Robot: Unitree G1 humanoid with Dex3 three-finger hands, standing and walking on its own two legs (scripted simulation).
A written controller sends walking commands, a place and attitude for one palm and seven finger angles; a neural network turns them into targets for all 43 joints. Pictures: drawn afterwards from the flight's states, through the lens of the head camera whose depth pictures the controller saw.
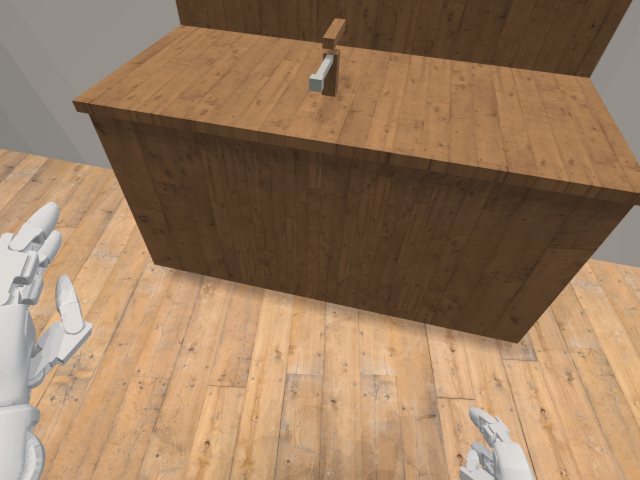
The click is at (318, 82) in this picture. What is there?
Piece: tap's lever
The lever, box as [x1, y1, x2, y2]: [309, 74, 323, 91]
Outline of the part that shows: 311,74 309,78 309,90 321,91 323,87 323,75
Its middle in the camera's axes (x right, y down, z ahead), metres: -0.01 -0.34 +0.86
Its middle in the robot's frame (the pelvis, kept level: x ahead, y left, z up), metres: +0.88 +0.07 +0.09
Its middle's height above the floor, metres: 0.86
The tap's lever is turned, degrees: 0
